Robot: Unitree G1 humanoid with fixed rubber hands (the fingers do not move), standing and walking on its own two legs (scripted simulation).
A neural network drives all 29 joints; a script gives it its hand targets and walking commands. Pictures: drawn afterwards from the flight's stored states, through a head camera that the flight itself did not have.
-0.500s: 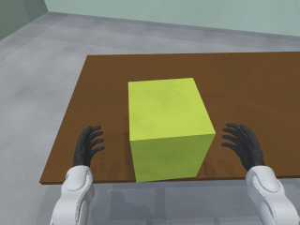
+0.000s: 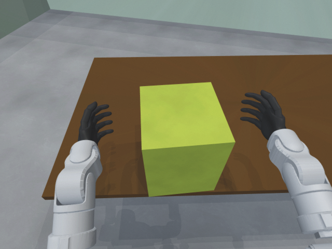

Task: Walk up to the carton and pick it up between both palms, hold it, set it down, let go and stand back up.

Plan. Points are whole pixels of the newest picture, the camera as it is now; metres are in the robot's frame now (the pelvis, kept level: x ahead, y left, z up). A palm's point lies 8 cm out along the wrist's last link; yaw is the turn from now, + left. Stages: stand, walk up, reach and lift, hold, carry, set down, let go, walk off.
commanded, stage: reach and lift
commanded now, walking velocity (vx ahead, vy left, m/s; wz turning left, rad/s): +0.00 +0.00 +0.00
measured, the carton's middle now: (178, 141) +0.40 +0.01 +0.00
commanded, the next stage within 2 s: none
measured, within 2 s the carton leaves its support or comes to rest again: neither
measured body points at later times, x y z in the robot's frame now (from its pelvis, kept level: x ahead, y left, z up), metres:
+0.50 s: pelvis +0.01 +0.00 +0.00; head +0.02 +0.01 +0.45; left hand +0.38 +0.22 +0.18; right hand +0.45 -0.17 +0.18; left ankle +0.02 +0.15 -0.75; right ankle -0.01 -0.11 -0.75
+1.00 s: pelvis +0.00 +0.00 +0.00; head +0.03 +0.01 +0.45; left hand +0.37 +0.21 +0.09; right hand +0.44 -0.15 +0.10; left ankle +0.02 +0.15 -0.75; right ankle -0.01 -0.11 -0.75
